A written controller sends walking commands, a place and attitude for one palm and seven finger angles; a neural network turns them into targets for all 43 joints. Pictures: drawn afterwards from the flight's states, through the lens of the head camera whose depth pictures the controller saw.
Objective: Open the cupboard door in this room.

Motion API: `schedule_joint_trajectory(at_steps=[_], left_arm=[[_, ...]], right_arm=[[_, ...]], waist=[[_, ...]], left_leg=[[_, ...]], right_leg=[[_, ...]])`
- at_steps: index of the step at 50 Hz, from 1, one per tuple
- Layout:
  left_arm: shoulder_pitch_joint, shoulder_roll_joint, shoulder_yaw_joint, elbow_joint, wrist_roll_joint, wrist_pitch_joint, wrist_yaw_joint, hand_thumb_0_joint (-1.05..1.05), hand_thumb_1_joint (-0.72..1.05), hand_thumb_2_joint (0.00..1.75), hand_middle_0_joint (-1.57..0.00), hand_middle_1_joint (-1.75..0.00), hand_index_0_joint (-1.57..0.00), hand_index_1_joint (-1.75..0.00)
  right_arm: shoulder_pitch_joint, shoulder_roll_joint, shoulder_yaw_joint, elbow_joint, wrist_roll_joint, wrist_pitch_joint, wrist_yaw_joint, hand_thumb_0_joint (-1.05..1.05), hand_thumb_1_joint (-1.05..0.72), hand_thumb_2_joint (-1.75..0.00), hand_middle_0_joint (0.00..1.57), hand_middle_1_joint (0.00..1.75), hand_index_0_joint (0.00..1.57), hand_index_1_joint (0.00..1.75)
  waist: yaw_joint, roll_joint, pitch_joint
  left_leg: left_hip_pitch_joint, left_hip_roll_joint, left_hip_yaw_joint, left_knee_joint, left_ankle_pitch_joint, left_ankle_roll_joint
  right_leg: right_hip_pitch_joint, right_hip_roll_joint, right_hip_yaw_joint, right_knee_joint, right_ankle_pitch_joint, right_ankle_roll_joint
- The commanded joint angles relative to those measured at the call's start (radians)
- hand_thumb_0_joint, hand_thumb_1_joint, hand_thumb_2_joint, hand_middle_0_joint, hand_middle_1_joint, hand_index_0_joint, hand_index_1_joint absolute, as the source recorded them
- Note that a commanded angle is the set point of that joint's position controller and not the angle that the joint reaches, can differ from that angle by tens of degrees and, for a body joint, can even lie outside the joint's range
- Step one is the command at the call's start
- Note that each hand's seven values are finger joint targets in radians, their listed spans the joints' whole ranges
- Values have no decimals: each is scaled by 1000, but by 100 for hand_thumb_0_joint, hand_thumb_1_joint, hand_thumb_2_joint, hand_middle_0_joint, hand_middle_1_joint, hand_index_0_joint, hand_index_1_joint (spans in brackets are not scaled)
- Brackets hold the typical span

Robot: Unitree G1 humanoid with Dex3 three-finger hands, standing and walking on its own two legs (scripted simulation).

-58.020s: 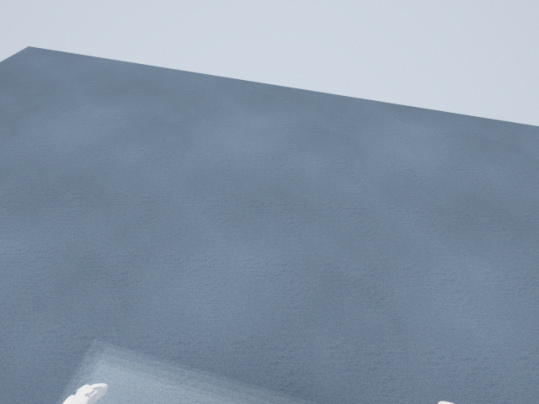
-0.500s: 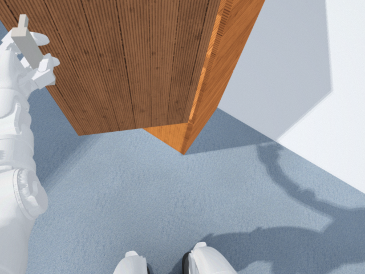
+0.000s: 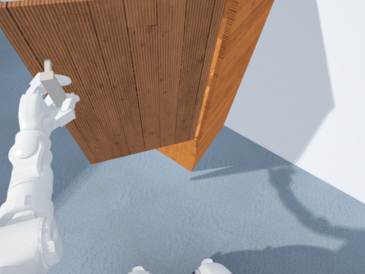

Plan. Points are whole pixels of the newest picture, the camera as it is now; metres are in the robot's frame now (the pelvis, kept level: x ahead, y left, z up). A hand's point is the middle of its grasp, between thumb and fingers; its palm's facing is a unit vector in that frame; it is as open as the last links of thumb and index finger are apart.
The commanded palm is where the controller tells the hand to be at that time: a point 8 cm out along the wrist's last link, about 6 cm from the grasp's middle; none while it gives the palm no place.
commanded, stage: pull the door open along its arc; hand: left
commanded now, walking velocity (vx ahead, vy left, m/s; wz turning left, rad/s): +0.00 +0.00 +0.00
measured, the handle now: (59, 91) +0.51 +0.25 +0.07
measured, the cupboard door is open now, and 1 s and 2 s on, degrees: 51 83 84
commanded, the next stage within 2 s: open thumb and fingers to let go in 0.60 s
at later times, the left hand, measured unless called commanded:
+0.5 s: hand (117, 170) +0.31 +0.11 +0.08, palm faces +0.41 -0.91 +0.04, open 6.4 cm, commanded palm +0.24 +0.18 +0.08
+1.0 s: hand (131, 176) +0.30 +0.08 +0.08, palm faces +0.52 -0.85 -0.02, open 8.1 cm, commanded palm +0.25 +0.12 +0.08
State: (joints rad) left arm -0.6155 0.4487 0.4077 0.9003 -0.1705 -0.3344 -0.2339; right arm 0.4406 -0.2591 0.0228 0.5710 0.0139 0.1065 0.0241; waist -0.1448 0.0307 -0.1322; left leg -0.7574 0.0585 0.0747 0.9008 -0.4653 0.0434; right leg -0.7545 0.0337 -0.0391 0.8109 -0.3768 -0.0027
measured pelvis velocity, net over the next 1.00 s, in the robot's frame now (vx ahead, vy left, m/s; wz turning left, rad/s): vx -0.01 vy -0.07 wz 0.11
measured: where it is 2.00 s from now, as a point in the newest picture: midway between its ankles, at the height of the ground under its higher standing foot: outside the picture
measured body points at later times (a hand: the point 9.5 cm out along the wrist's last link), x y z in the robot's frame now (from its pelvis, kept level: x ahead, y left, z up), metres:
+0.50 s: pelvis -0.01 -0.04 +0.01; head +0.02 -0.04 +0.46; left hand +0.28 +0.15 +0.08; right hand +0.19 -0.24 -0.08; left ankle -0.03 +0.08 -0.69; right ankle +0.00 -0.12 -0.69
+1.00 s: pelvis -0.01 -0.07 +0.01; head +0.02 -0.09 +0.46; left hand +0.27 +0.13 +0.08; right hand +0.16 -0.29 -0.11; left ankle -0.03 +0.08 -0.69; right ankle +0.00 -0.12 -0.69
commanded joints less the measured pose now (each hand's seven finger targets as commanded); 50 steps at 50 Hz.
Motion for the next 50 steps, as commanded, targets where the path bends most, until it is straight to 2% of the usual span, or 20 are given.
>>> schedule_joint_trajectory(at_steps=[1,4,5,6,8,12,14,15,18,19,22,26,29,34,35,37,39,40,45,50], left_arm=[[-15,165,3,-350,-50,-59,1,0,90,90,-40,-135,-40,-135],[150,99,-9,-507,-79,-49,38,0,90,90,-40,-135,-40,-135],[211,72,2,-546,-90,-39,77,0,90,90,-40,-135,-40,-135],[244,26,-20,-590,-94,-32,110,0,90,90,-40,-135,-40,-135],[357,-10,35,-685,-109,-14,221,0,90,90,-40,-135,-40,-135],[433,-99,-28,-788,-35,-2,388,0,90,90,-40,-135,-40,-135],[462,-120,-60,-852,15,-4,460,0,90,90,-40,-135,-40,-135],[487,-162,-92,-866,34,3,491,0,90,90,-40,-135,-40,-135],[501,-232,-167,-918,88,23,582,0,90,90,-40,-135,-40,-135],[509,-241,-182,-916,108,32,612,0,90,90,-40,-135,-40,-135],[526,-318,-251,-973,146,63,699,0,90,90,-40,-135,-40,-135],[561,-379,-307,-1000,175,101,781,0,90,90,-40,-135,-40,-135],[514,-434,-397,-996,216,117,806,0,90,90,-40,-135,-40,-135],[473,-543,-547,-987,267,109,807,0,90,90,-40,-135,-40,-135],[405,-532,-546,-973,267,103,807,0,90,90,-40,-135,-40,-135],[400,-465,-481,-952,262,89,798,0,76,84,-39,-134,-39,-134],[372,-456,-484,-948,258,77,781,0,62,78,-38,-132,-38,-132],[372,-459,-478,-949,249,71,769,0,55,75,-38,-131,-38,-131],[362,-488,-484,-910,198,54,728,0,20,60,-35,-127,-35,-127],[337,-454,-442,-874,183,35,727,0,-15,45,-32,-124,-32,-124]], right_arm=[[36,-161,-75,-120,13,-45,-6,0,-90,-90,20,30,20,30],[-13,-145,-73,-151,19,-67,1,0,-90,-90,20,30,20,30],[-35,-133,-71,-159,20,-75,2,0,-90,-90,20,30,20,30],[-53,-129,-71,-162,20,-83,6,0,-90,-90,20,30,20,30],[-100,-110,-70,-178,17,-99,10,0,-90,-90,20,30,20,30],[-164,-90,-59,-180,-2,-106,12,0,-90,-90,20,30,20,30],[-187,-80,-59,-184,-17,-103,9,0,-90,-90,20,30,20,30],[-204,-71,-57,-188,-20,-100,7,0,-90,-90,20,30,20,30],[-235,-57,-50,-190,-34,-89,2,0,-90,-90,20,30,20,30],[-239,-53,-49,-185,-39,-84,-2,0,-90,-90,20,30,20,30],[-275,-35,-43,-190,-47,-76,-8,0,-90,-90,20,30,20,30],[-296,-24,-41,-184,-61,-68,-16,0,-90,-90,20,30,20,30],[-300,-22,-41,-171,-71,-70,-24,0,-90,-90,20,30,20,30],[-305,-19,-46,-153,-83,-88,-28,0,-90,-90,20,30,20,30],[-306,-23,-46,-138,-85,-93,-31,0,-90,-90,20,30,20,30],[-303,-24,-50,-127,-85,-94,-42,0,-90,-90,20,30,20,30],[-305,-22,-51,-116,-82,-94,-52,0,-90,-90,20,30,20,30],[-309,-20,-53,-115,-80,-97,-54,0,-90,-90,20,30,20,30],[-310,-24,-53,-103,-71,-109,-62,0,-90,-90,20,30,20,30],[-314,-27,-53,-94,-70,-120,-64,0,-90,-90,20,30,20,30]], waist=[[107,71,-385],[139,70,-358],[160,62,-336],[155,43,-319],[199,8,-297],[193,-16,-226],[197,-48,-236],[200,-20,-230],[196,-34,-211],[187,-83,-200],[190,-28,-196],[176,-86,-180],[138,-97,-153],[110,-93,-146],[96,-99,-145],[115,-128,-169],[110,-151,-186],[122,-126,-201],[122,-129,-186],[129,-149,-188]], left_leg=[[312,-15,-75,-109,675,-24],[306,-20,-64,-129,680,-25],[295,-21,-64,-142,671,-34],[295,-23,-60,-148,649,-35],[261,-33,-50,-168,597,-44],[233,-45,-47,-185,469,-46],[243,-47,-45,-186,440,-41],[253,-49,-40,-188,428,-42],[261,-54,-42,-192,388,-41],[254,-54,-45,-191,363,-36],[268,-63,-40,-192,340,-37],[266,-68,-47,-184,323,-35],[268,-69,-54,-168,296,-33],[279,-67,-66,-154,280,-31],[274,-66,-70,-147,268,-30],[248,-71,-74,-144,256,-31],[239,-73,-76,-142,252,-29],[239,-74,-74,-143,254,-31],[255,-74,-76,-152,251,-31],[241,-76,-79,-154,236,-31]], right_leg=[[278,26,-17,-39,478,-15],[323,21,-20,-43,496,-17],[329,19,-26,-44,484,-16],[334,20,-30,-47,483,-14],[374,17,-34,-50,468,-16],[380,5,-32,-52,409,-21],[404,-2,-22,-57,394,-22],[401,-8,-18,-61,388,-23],[406,-17,-11,-76,360,-24],[414,-18,-4,-92,342,-22],[429,-30,9,-111,333,-22],[460,-46,32,-147,354,-12],[436,-61,59,-173,353,0],[397,-77,65,-172,362,5],[379,-84,69,-170,354,11],[416,-97,100,-177,361,19],[439,-109,124,-187,375,27],[448,-111,128,-184,379,26],[438,-106,109,-191,364,24],[439,-113,125,-201,327,30]])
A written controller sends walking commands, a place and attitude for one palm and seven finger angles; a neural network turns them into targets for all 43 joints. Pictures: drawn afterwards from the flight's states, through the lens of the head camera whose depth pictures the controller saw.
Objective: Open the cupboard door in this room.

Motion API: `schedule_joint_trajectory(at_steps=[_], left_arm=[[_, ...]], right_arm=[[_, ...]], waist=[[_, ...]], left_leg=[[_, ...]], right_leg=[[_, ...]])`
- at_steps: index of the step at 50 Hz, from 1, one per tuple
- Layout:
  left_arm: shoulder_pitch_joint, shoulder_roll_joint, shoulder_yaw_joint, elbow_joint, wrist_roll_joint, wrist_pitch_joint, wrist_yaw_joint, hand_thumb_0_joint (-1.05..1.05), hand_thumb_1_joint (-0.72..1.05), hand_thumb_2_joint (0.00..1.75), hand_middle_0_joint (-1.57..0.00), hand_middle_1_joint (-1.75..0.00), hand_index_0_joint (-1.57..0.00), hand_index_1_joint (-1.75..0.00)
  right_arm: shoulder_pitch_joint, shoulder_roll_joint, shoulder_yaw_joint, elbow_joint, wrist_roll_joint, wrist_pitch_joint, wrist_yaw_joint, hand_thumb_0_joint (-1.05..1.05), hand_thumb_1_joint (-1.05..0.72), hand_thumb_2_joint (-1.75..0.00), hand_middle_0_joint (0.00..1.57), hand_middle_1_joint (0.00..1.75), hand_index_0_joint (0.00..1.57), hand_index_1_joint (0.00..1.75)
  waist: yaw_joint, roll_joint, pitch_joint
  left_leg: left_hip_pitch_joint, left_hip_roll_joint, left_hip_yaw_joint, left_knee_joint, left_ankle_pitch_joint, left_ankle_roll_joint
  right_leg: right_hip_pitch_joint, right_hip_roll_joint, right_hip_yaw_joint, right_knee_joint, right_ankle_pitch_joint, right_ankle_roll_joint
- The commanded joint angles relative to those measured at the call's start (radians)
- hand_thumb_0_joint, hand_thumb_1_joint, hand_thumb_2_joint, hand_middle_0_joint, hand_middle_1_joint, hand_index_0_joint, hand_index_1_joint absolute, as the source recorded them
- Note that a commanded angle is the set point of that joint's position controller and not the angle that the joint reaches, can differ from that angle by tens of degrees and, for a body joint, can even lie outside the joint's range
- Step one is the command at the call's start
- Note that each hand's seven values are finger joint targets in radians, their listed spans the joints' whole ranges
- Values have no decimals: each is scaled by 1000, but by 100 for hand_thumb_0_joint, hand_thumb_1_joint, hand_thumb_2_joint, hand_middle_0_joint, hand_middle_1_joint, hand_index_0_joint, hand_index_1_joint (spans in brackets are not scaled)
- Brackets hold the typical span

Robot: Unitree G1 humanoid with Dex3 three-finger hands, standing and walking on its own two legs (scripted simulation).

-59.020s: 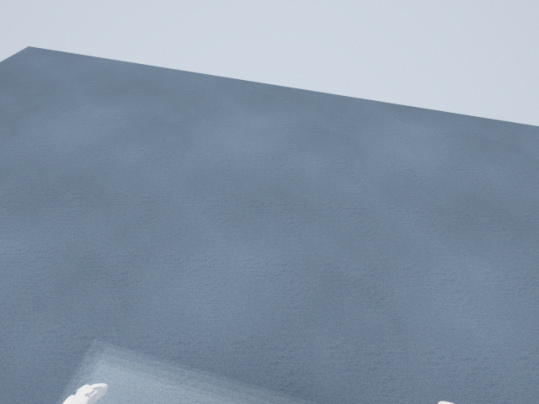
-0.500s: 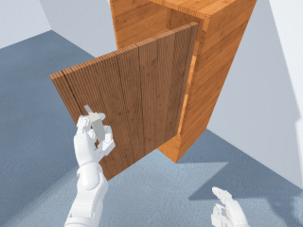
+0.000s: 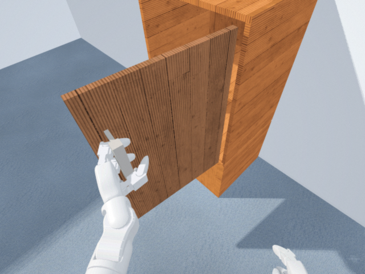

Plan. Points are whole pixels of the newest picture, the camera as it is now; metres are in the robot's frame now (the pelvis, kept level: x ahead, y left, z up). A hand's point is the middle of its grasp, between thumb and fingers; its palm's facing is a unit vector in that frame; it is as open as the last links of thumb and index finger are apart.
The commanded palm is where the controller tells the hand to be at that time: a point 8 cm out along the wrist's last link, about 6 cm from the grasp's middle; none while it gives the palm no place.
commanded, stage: open thumb and fingers to let go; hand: left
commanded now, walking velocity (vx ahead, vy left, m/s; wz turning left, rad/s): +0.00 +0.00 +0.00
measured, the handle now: (119, 155) +0.36 +0.16 +0.06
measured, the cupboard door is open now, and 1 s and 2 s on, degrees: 83 84 84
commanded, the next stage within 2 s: slide the hand sideways off the handle in 0.52 s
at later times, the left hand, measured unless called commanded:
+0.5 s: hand (135, 169) +0.32 +0.12 +0.07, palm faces +0.38 -0.93 +0.00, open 14.8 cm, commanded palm +0.28 +0.17 +0.06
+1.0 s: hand (127, 184) +0.29 +0.13 +0.07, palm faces -0.07 -1.00 +0.03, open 16.1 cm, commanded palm +0.26 +0.19 +0.06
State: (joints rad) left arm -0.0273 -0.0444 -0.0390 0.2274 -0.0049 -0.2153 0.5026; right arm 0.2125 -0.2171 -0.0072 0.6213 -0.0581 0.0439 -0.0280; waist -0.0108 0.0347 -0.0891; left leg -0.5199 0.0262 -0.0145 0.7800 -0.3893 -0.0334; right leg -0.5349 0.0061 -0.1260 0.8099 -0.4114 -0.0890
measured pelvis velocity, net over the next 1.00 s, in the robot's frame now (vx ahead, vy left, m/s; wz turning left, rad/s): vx -0.02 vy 0.06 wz -0.04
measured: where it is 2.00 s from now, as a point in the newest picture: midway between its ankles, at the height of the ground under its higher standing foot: outside the picture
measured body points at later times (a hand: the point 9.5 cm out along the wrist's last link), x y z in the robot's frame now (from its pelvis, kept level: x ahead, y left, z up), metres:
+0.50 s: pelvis -0.01 +0.04 +0.00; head +0.01 +0.02 +0.45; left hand +0.30 +0.17 +0.07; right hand +0.14 -0.19 -0.11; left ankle +0.00 +0.16 -0.70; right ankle +0.00 -0.05 -0.70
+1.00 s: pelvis -0.02 +0.06 +0.00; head +0.00 +0.05 +0.45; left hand +0.29 +0.18 +0.07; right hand +0.13 -0.17 -0.10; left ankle +0.00 +0.16 -0.70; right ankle +0.00 -0.05 -0.70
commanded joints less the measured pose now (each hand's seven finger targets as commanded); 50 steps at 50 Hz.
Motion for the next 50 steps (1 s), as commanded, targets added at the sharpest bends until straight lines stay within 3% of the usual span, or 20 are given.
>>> schedule_joint_trajectory(at_steps=[1,5,8,9,10,17,25,31,32,33,35,37,38,39,40,42,44,47,49,50], left_arm=[[-245,37,3,-206,21,-89,-7,0,-22,42,-32,-123,-32,-123],[-261,20,-15,-178,38,-89,5,0,-50,30,-30,-120,-30,-120],[-326,10,-26,-167,45,-95,20,0,-50,30,-29,-115,-29,-115],[-319,23,-12,-157,47,-95,26,0,-50,30,-28,-110,-28,-110],[-320,22,-12,-158,47,-96,27,0,-50,30,-27,-105,-27,-105],[-312,-18,-36,-147,65,-89,55,0,-50,30,-22,-70,-22,-70],[-359,-60,-72,-144,94,-58,100,0,-50,30,-15,-30,-15,-30],[-358,-71,-79,-163,89,-37,113,0,-50,30,-15,-30,-15,-30],[-319,-6,-282,-153,193,-72,-97,0,-50,30,-15,-30,-15,-30],[-372,70,-199,-200,157,-115,-205,0,-50,30,-15,-30,-15,-30],[-412,122,-188,-250,128,-159,-330,0,-50,30,-15,-30,-15,-30],[-360,75,-244,-223,63,-168,-461,0,-50,30,-15,-30,-15,-30],[-371,58,-233,-216,-2,-159,-506,0,-50,30,-15,-30,-15,-30],[-376,22,-237,-220,-63,-144,-532,0,-50,30,-15,-30,-15,-30],[-350,40,-178,-202,-115,-131,-536,0,-50,30,-15,-30,-15,-30],[-311,47,-125,-190,-162,-104,-517,0,-50,30,-15,-30,-15,-30],[-270,98,-61,-182,-151,-94,-472,0,-50,30,-15,-30,-15,-30],[-162,95,-65,-239,-89,-106,-423,0,-50,30,-15,-30,-15,-30],[-104,151,-26,-250,-62,-109,-405,0,-50,30,-15,-30,-15,-30],[-115,133,-48,-287,-56,-114,-406,0,-50,30,-15,-30,-15,-30]], right_arm=[[-84,-67,-24,-147,2,-59,-9,0,-90,-90,20,30,20,30],[-85,-66,-23,-149,3,-60,-2,0,-90,-90,20,30,20,30],[-95,-67,-21,-151,-1,-66,-1,0,-90,-90,20,30,20,30],[-90,-68,-23,-148,0,-67,-2,0,-90,-90,20,30,20,30],[-102,-66,-22,-150,0,-65,-2,0,-90,-90,20,30,20,30],[-88,-66,-23,-158,-3,-65,10,0,-90,-90,20,30,20,30],[-98,-66,-22,-164,-5,-56,15,0,-90,-90,20,30,20,30],[-104,-65,-20,-166,-2,-50,16,0,-90,-90,20,30,20,30],[-33,-94,-17,-136,0,-46,16,0,-90,-90,20,30,20,30],[-24,-93,-24,-162,12,-51,8,0,-90,-90,20,30,20,30],[-28,-95,-22,-174,20,-56,-5,0,-90,-90,20,30,20,30],[-28,-95,-10,-193,42,-79,-10,0,-90,-90,20,30,20,30],[-36,-95,-4,-202,54,-92,-14,0,-90,-90,20,30,20,30],[-49,-94,2,-209,67,-103,-17,0,-90,-90,20,30,20,30],[-57,-96,4,-208,76,-115,-22,0,-90,-90,20,30,20,30],[-66,-104,9,-215,80,-132,-20,0,-90,-90,20,30,20,30],[-66,-111,8,-215,78,-141,-13,0,-90,-90,20,30,20,30],[-51,-104,1,-232,66,-146,13,0,-90,-90,20,30,20,30],[-43,-110,-2,-237,61,-140,23,0,-90,-90,20,30,20,30],[-50,-105,-2,-247,59,-139,27,0,-90,-90,20,30,20,30]], waist=[[-1,-138,-235],[-4,-121,-214],[-15,-121,-202],[-13,-148,-198],[-7,-117,-205],[6,-89,-244],[0,-87,-210],[3,-87,-228],[-76,-125,-178],[-53,-100,-221],[-38,-27,-278],[-48,-14,-227],[-45,-2,-214],[-46,6,-205],[-33,-27,-181],[-16,-81,-159],[8,-103,-148],[26,-65,-176],[37,-85,-178],[29,-58,-181]], left_leg=[[8,-46,12,-35,165,46],[16,-44,14,-39,162,48],[18,-46,17,-35,128,52],[12,-44,14,-36,125,52],[15,-45,17,-38,122,51],[46,-37,18,-52,178,50],[45,-28,4,-61,162,46],[49,-25,-2,-65,161,40],[84,-20,2,-52,179,55],[81,-22,1,-44,200,61],[116,-25,0,-45,216,60],[131,-24,-14,-58,187,59],[129,-26,-19,-67,155,56],[137,-24,-24,-77,130,54],[122,-22,-31,-89,93,49],[98,-26,-41,-111,49,44],[80,-26,-40,-123,38,43],[98,-21,-28,-116,124,39],[79,-18,-22,-110,139,39],[84,-21,-13,-104,141,42]], right_leg=[[221,-85,210,-196,369,115],[182,-72,181,-186,327,102],[146,-67,179,-200,232,98],[151,-66,181,-208,219,99],[148,-66,183,-206,204,95],[136,-30,107,-140,246,69],[86,-14,77,-122,181,58],[87,-8,67,-113,164,54],[44,-13,90,-107,243,55],[64,-17,92,-98,285,50],[84,-19,101,-83,305,47],[58,-11,90,-94,263,46],[57,-6,83,-105,228,47],[54,0,74,-115,195,48],[50,5,64,-125,156,50],[55,8,50,-132,109,55],[59,6,50,-128,85,56],[67,1,46,-96,148,51],[81,2,53,-92,159,50],[79,-1,58,-93,167,52]])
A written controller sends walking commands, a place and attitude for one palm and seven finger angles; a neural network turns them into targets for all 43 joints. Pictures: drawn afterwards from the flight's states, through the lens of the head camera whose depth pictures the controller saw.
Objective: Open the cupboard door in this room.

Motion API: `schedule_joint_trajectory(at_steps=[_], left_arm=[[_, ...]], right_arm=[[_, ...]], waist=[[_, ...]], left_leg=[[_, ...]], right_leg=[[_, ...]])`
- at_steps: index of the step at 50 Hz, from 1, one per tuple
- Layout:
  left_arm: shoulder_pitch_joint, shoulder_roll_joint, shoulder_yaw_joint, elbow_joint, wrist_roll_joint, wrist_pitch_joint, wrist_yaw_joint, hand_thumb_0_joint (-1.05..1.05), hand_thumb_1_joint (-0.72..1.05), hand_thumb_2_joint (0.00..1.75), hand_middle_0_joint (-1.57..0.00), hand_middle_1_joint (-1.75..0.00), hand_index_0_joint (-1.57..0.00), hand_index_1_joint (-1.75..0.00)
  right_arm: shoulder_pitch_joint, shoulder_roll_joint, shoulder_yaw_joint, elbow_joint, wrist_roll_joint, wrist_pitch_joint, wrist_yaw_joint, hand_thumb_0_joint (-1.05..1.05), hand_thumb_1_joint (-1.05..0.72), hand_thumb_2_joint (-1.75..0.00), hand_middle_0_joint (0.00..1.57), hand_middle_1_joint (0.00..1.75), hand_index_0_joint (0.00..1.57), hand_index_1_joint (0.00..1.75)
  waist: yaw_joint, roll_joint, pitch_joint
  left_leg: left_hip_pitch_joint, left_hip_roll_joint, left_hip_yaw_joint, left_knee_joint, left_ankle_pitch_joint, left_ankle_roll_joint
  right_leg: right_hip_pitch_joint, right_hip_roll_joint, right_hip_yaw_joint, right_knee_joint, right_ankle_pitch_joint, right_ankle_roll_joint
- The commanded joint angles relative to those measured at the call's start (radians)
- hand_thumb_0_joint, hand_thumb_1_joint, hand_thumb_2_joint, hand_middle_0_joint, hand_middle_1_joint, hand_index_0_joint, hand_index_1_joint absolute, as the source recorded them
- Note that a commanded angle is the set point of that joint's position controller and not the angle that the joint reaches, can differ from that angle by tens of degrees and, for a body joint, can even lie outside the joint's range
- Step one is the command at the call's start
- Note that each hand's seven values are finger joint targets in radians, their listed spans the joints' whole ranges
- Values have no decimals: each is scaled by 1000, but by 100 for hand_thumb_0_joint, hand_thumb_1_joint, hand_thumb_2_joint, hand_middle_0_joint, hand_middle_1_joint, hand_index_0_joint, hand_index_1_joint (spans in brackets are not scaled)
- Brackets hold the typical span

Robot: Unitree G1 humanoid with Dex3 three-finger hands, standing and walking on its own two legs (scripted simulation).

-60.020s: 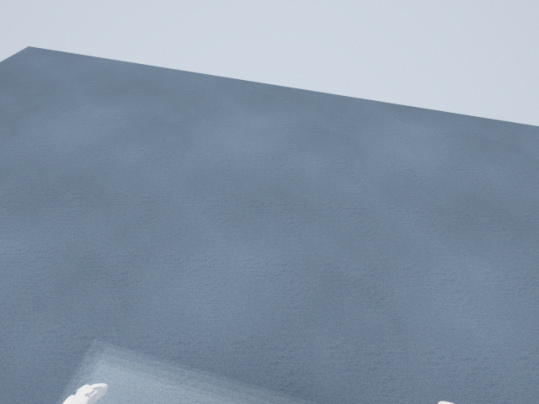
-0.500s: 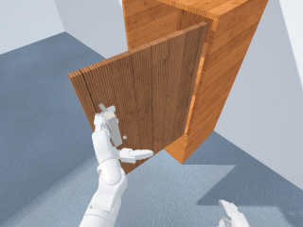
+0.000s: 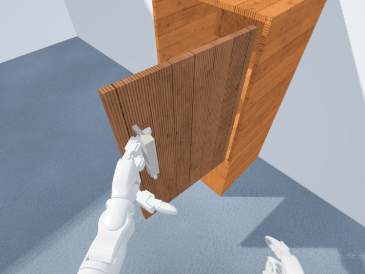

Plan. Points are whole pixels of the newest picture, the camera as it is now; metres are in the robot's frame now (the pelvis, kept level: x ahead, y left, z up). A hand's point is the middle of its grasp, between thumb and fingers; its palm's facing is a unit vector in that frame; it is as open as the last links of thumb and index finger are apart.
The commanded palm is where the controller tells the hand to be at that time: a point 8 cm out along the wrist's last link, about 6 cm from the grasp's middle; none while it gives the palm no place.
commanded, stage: slide the hand sideways off the handle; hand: left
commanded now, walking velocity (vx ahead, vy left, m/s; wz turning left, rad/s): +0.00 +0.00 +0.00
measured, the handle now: (145, 151) +0.37 +0.11 +0.07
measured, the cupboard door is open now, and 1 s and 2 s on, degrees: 84 84 84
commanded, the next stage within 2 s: draw the hand back to the body in 0.82 s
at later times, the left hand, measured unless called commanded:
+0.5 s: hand (134, 195) +0.26 +0.12 +0.06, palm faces +0.03 -1.00 -0.04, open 16.3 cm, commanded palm +0.23 +0.18 +0.07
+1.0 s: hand (108, 208) +0.23 +0.16 +0.06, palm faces +0.02 -1.00 -0.03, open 16.3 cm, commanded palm +0.20 +0.23 +0.08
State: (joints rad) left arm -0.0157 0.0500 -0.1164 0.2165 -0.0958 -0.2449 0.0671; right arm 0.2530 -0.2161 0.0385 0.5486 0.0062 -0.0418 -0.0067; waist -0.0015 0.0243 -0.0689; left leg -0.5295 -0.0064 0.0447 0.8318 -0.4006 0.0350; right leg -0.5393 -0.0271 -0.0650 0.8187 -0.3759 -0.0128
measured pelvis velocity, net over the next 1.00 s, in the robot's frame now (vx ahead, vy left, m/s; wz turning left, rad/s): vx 0.01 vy -0.02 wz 0.03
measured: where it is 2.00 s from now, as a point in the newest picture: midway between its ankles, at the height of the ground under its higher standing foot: outside the picture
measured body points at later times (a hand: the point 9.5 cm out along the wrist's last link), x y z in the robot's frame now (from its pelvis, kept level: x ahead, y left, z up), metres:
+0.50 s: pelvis +0.02 -0.02 -0.01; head +0.05 -0.03 +0.44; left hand +0.25 +0.17 +0.07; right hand +0.20 -0.24 -0.09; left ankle +0.01 +0.10 -0.70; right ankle +0.02 -0.11 -0.70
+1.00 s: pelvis +0.01 -0.02 -0.01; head +0.05 -0.03 +0.44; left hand +0.22 +0.22 +0.07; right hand +0.20 -0.25 -0.09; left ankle +0.01 +0.10 -0.70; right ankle +0.02 -0.11 -0.70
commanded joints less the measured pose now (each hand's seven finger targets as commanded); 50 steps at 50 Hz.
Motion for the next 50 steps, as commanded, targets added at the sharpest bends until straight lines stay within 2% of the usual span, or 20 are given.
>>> schedule_joint_trajectory(at_steps=[1,4,6,9,10,15,20,23,24,25,26,28,34,37,40,43,45,46,49,50], left_arm=[[-81,70,68,-282,35,-86,31,0,-50,30,-15,-30,-15,-30],[-8,79,67,-335,37,-85,16,0,-50,30,-15,-30,-15,-30],[-5,75,56,-392,36,-90,9,0,-50,30,-15,-30,-15,-30],[6,69,37,-447,21,-97,-12,0,-50,30,-15,-30,-15,-30],[24,80,49,-464,14,-100,-18,0,-50,30,-15,-30,-15,-30],[51,107,74,-465,-16,-101,-65,0,-50,30,-15,-30,-15,-30],[152,150,136,-493,-41,-88,-100,0,-50,30,-15,-30,-15,-30],[260,168,171,-523,-60,-78,-118,0,-50,30,-15,-30,-15,-30],[281,191,196,-500,-62,-73,-122,0,-50,30,-15,-30,-15,-30],[276,177,187,-518,-70,-76,-130,0,-50,30,-15,-30,-15,-30],[307,215,233,-509,-78,-76,-135,0,-50,30,-15,-30,-15,-30],[288,229,250,-516,-87,-86,-155,0,-50,30,-15,-30,-15,-30],[357,280,323,-545,-150,-136,-242,0,-50,30,-15,-30,-15,-30],[345,287,334,-535,-178,-145,-286,0,-50,30,-15,-30,-15,-30],[327,275,320,-516,-199,-141,-320,0,-50,30,-15,-30,-15,-30],[311,285,329,-510,-212,-133,-333,0,-50,30,-15,-30,-15,-30],[283,283,317,-510,-207,-126,-328,0,-50,30,-15,-30,-15,-30],[274,275,303,-519,-203,-121,-324,0,-50,30,-15,-30,-15,-30],[296,355,383,-561,-195,-100,-287,0,-50,30,-15,-30,-15,-30],[305,347,385,-577,-193,-91,-279,0,-50,30,-15,-30,-15,-30]], right_arm=[[-85,-105,-50,-177,-6,-51,7,0,-90,-90,20,30,20,30],[-89,-104,-47,-193,-5,-42,9,0,-90,-90,20,30,20,30],[-93,-100,-47,-201,-4,-44,8,0,-90,-90,20,30,20,30],[-93,-105,-46,-202,-3,-53,1,0,-90,-90,20,30,20,30],[-95,-105,-47,-207,-2,-59,-3,0,-90,-90,20,30,20,30],[-90,-110,-45,-191,1,-81,-21,0,-90,-90,20,30,20,30],[-77,-110,-49,-193,4,-95,-28,0,-90,-90,20,30,20,30],[-71,-108,-49,-206,5,-96,-27,0,-90,-90,20,30,20,30],[-66,-111,-51,-202,6,-94,-29,0,-90,-90,20,30,20,30],[-76,-109,-50,-207,6,-96,-30,0,-90,-90,20,30,20,30],[-68,-113,-53,-206,6,-96,-33,0,-90,-90,20,30,20,30],[-75,-116,-52,-203,7,-97,-39,0,-90,-90,20,30,20,30],[-65,-123,-56,-191,11,-121,-52,0,-90,-90,20,30,20,30],[-66,-127,-54,-183,15,-137,-59,0,-90,-90,20,30,20,30],[-70,-137,-55,-185,19,-150,-63,0,-90,-90,20,30,20,30],[-64,-142,-58,-181,22,-165,-70,0,-90,-90,20,30,20,30],[-66,-146,-58,-182,21,-172,-72,0,-90,-90,20,30,20,30],[-66,-145,-58,-187,22,-176,-72,0,-90,-90,20,30,20,30],[-62,-141,-56,-193,22,-177,-73,0,-90,-90,20,30,20,30],[-69,-135,-55,-202,25,-176,-73,0,-90,-90,20,30,20,30]], waist=[[32,-56,-203],[32,-25,-184],[18,0,-173],[-5,-21,-164],[2,-4,-168],[-13,-38,-166],[14,-6,-221],[28,-22,-233],[24,-49,-216],[20,-55,-198],[23,-82,-191],[13,-66,-160],[7,-50,-188],[0,-6,-169],[-12,-37,-151],[-8,-10,-175],[-11,-32,-173],[-9,-1,-175],[21,1,-219],[24,5,-218]], left_leg=[[88,14,-69,-155,162,-29],[75,14,-61,-155,175,-29],[81,16,-60,-147,174,-30],[78,17,-68,-132,153,-24],[72,16,-70,-130,144,-25],[46,5,-72,-105,121,-20],[51,-4,-63,-89,194,-22],[42,-7,-53,-83,240,-22],[24,-6,-54,-80,232,-21],[15,-8,-52,-78,227,-19],[-2,-8,-50,-71,214,-19],[-22,-12,-48,-64,185,-18],[-52,-16,-53,-15,191,-21],[-66,-18,-56,-2,171,-24],[-80,-17,-62,8,150,-21],[-67,-16,-65,10,141,-22],[-66,-13,-69,6,142,-18],[-58,-14,-69,3,137,-19],[-34,-9,-74,-25,154,-17],[-28,-9,-71,-36,151,-18]], right_leg=[[96,34,-2,-100,141,-28],[111,36,2,-99,161,-31],[92,37,2,-95,162,-29],[74,43,3,-98,145,-25],[72,41,2,-93,137,-24],[64,39,12,-96,132,-17],[111,36,16,-76,220,-18],[147,35,17,-72,293,-15],[152,35,22,-78,287,-14],[147,33,26,-81,294,-9],[151,32,37,-87,291,-5],[134,28,50,-97,261,-3],[156,12,100,-100,303,11],[128,8,107,-102,270,12],[97,8,109,-112,206,14],[84,11,103,-111,162,10],[69,18,87,-103,137,5],[58,20,81,-98,126,3],[107,26,71,-98,126,-5],[114,24,68,-102,124,-3]])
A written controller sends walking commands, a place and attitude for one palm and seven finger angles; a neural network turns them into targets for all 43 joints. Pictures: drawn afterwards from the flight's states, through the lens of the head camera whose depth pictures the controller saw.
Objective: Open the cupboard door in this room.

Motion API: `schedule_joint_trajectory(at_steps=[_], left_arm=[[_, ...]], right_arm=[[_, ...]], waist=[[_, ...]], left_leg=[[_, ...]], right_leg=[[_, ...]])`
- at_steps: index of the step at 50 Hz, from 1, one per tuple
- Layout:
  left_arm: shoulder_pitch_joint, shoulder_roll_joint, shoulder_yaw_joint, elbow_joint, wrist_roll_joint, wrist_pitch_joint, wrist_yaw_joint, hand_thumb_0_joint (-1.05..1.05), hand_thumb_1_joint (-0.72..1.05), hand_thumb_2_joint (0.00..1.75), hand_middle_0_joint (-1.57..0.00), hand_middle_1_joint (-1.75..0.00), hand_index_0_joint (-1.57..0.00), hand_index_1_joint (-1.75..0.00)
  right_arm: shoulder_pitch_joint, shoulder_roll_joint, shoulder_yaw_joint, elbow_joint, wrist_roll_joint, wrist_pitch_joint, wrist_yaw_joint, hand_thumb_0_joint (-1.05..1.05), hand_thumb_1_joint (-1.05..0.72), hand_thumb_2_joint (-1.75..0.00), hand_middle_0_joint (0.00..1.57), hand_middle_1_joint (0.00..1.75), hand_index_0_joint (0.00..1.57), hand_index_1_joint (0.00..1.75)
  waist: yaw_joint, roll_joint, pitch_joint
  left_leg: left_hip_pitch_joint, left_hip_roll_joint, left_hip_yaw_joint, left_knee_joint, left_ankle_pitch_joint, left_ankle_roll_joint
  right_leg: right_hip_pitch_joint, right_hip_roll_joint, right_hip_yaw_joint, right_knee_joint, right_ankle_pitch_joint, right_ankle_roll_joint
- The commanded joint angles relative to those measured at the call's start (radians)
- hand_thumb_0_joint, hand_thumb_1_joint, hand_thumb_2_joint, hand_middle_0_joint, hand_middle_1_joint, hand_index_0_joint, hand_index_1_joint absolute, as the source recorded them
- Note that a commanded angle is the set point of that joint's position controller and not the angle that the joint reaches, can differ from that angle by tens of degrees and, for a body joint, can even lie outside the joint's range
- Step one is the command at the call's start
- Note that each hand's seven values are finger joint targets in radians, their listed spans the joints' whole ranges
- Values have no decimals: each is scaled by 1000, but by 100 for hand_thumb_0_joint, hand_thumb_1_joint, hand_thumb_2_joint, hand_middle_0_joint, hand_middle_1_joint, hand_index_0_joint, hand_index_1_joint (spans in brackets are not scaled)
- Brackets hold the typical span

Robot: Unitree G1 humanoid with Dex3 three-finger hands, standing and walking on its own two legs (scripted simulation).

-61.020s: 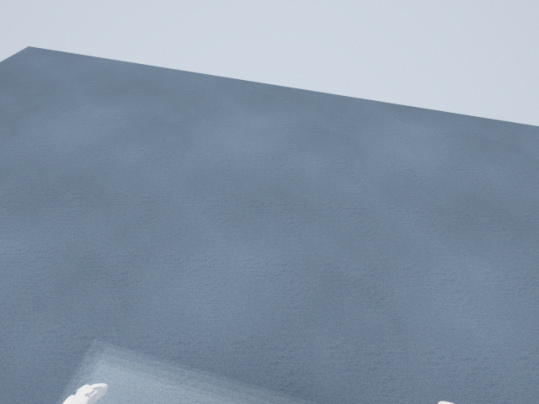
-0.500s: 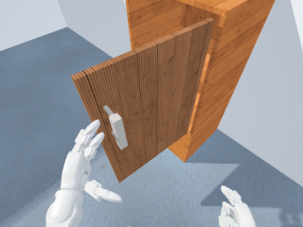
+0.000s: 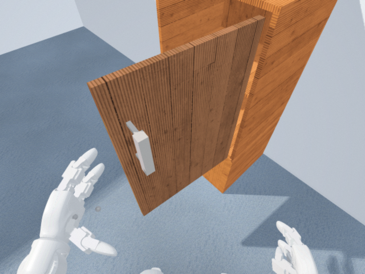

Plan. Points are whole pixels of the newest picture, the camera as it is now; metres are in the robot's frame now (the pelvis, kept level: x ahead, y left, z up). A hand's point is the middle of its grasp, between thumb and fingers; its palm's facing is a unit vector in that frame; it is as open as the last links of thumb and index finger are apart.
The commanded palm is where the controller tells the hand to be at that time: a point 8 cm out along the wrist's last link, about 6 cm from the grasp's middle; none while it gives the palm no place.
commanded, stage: draw the hand back to the body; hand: left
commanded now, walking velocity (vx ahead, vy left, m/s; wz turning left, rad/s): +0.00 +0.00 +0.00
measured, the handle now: (140, 148) +0.36 +0.12 +0.08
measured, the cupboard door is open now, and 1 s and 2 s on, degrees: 84 84 84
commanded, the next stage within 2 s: step back with the hand held close in 1.50 s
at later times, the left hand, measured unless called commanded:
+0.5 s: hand (53, 197) +0.22 +0.23 +0.13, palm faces +0.14 -0.97 -0.20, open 15.8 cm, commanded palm +0.18 +0.28 +0.15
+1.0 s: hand (8, 173) +0.23 +0.28 +0.19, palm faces +0.40 -0.83 -0.38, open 10.5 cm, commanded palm +0.18 +0.32 +0.21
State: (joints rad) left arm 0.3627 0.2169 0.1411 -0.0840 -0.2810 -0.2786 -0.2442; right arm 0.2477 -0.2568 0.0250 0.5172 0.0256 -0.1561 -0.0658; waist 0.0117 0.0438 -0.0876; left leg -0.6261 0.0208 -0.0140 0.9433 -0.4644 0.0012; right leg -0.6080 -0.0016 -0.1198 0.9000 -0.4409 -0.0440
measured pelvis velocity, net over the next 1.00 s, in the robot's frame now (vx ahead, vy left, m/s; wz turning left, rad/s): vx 0.03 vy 0.03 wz -0.03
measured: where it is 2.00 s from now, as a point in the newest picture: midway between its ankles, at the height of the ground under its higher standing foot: outside the picture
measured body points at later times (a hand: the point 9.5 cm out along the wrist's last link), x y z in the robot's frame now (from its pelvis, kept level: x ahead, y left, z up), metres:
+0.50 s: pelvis +0.01 +0.02 +0.02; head +0.01 +0.02 +0.47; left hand +0.20 +0.28 +0.15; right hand +0.20 -0.19 -0.04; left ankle +0.00 +0.12 -0.69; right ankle +0.01 -0.09 -0.69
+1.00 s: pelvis +0.03 +0.03 +0.05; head +0.01 +0.02 +0.50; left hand +0.20 +0.32 +0.21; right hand +0.21 -0.19 -0.03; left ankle +0.01 +0.12 -0.69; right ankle +0.01 -0.09 -0.69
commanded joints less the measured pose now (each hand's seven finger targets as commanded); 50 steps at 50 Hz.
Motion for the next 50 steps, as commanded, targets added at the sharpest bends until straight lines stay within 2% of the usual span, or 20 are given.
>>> schedule_joint_trajectory(at_steps=[1,4,7,9,12,15,16,21,22,23,24,25,27,31,35,38,39,44,48,50], left_arm=[[-62,182,139,-286,-9,-48,41,0,-50,30,-15,-30,-15,-30],[-3,179,156,-297,-15,-10,54,0,-50,30,-15,-30,-15,-30],[0,125,96,-314,-20,30,44,0,-50,30,-15,-30,-15,-30],[13,120,80,-323,-24,58,34,0,-50,30,-15,-30,-15,-30],[-13,153,105,-365,-20,85,29,0,-50,30,-15,-30,-15,-30],[-15,165,122,-431,-20,92,36,0,-50,30,-15,-30,-15,-30],[-9,172,137,-430,-22,95,39,0,-50,30,-15,-30,-15,-30],[25,184,174,-449,-29,117,37,0,-32,37,-16,-30,-16,-30],[-25,335,199,-534,133,127,181,0,-29,39,-16,-30,-16,-30],[60,236,157,-494,147,151,244,0,-26,40,-16,-30,-16,-30],[83,213,138,-499,157,168,274,0,-22,42,-16,-30,-16,-30],[105,172,95,-488,180,179,294,0,-18,43,-16,-30,-16,-30],[86,188,94,-522,203,184,327,0,-12,47,-16,-30,-16,-30],[58,226,128,-528,230,179,367,0,2,52,-17,-30,-17,-30],[24,250,164,-515,239,175,386,0,17,58,-17,-30,-17,-30],[26,257,186,-529,243,171,390,0,27,63,-18,-30,-18,-30],[37,269,204,-513,243,171,392,0,31,64,-18,-30,-18,-30],[52,268,230,-510,241,166,385,0,48,72,-19,-30,-19,-30],[30,279,258,-516,238,160,383,0,62,78,-19,-30,-19,-30],[32,293,281,-519,233,157,383,0,69,81,-19,-30,-19,-30]], right_arm=[[-64,-89,-39,-173,6,-61,-14,0,-90,-90,20,30,20,30],[-72,-84,-33,-177,12,-56,-12,0,-90,-90,20,30,20,30],[-73,-87,-25,-184,18,-62,-11,0,-90,-90,20,30,20,30],[-76,-93,-23,-186,18,-70,-12,0,-90,-90,20,30,20,30],[-65,-99,-21,-183,19,-78,-19,0,-90,-90,20,30,20,30],[-68,-94,-17,-185,17,-93,-20,0,-90,-90,20,30,20,30],[-63,-92,-15,-179,16,-95,-21,0,-90,-90,20,30,20,30],[-72,-87,-12,-164,18,-104,-20,0,-90,-90,20,30,20,30],[-88,-86,-18,-159,1,-89,-38,0,-90,-90,20,30,20,30],[-78,-66,-9,-152,-9,-83,-44,0,-90,-90,20,30,20,30],[-83,-72,-11,-152,-9,-79,-40,0,-90,-90,20,30,20,30],[-87,-67,-5,-142,-8,-69,-38,0,-90,-90,20,30,20,30],[-95,-73,-5,-133,-10,-56,-33,0,-90,-90,20,30,20,30],[-116,-78,-7,-115,-19,-46,-37,0,-90,-90,20,30,20,30],[-136,-75,-6,-94,-24,-40,-42,0,-90,-90,20,30,20,30],[-143,-73,-9,-83,-26,-37,-38,0,-90,-90,20,30,20,30],[-146,-77,-10,-74,-29,-35,-36,0,-90,-90,20,30,20,30],[-159,-80,-18,-63,-30,-25,-20,0,-90,-90,20,30,20,30],[-161,-77,-23,-58,-31,-14,-14,0,-90,-90,20,30,20,30],[-167,-76,-26,-57,-32,-11,-14,0,-90,-90,20,30,20,30]], waist=[[20,-3,-203],[29,9,-182],[8,15,-118],[5,-1,-96],[2,-7,-93],[18,21,-119],[17,10,-115],[31,19,-102],[58,39,-106],[38,24,-52],[39,-11,-41],[29,9,-1],[29,66,-5],[30,1,2],[36,-1,26],[44,47,9],[51,28,6],[57,41,23],[56,43,36],[59,20,28]], left_leg=[[80,-36,-13,-159,225,15],[99,-32,-15,-189,242,13],[126,-27,-20,-217,224,11],[131,-24,-24,-225,222,15],[159,-21,-33,-245,223,12],[198,-20,-36,-260,260,10],[205,-18,-39,-267,259,7],[235,-17,-39,-292,305,-1],[249,-12,-21,-335,297,13],[256,-14,-16,-355,288,11],[255,-12,-21,-364,284,11],[273,-5,-19,-374,302,13],[322,2,-23,-409,325,10],[380,7,-20,-463,340,14],[419,7,-16,-516,344,13],[464,9,-11,-539,420,9],[465,9,-11,-542,440,8],[495,16,-6,-568,516,2],[515,16,-1,-580,533,1],[519,13,6,-583,529,5]], right_leg=[[197,-1,117,-183,206,26],[213,10,90,-187,231,21],[176,18,65,-202,222,25],[179,21,62,-216,217,26],[181,22,50,-222,214,26],[205,23,44,-222,247,23],[208,24,38,-224,246,23],[244,26,28,-238,289,20],[299,0,95,-312,276,9],[300,-7,86,-337,268,12],[312,-6,85,-351,262,13],[308,-6,79,-355,264,15],[335,-8,73,-374,268,17],[392,-5,70,-426,277,19],[442,-5,70,-470,282,17],[483,-6,72,-483,329,16],[507,-5,72,-492,348,13],[543,-1,74,-517,390,16],[549,1,76,-532,409,18],[567,0,79,-538,429,18]])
